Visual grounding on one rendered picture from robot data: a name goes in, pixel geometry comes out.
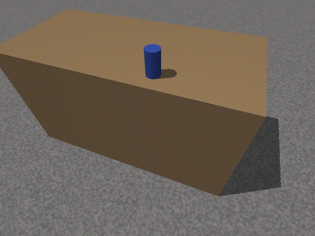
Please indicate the can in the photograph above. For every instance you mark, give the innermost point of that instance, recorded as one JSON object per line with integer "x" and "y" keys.
{"x": 152, "y": 57}

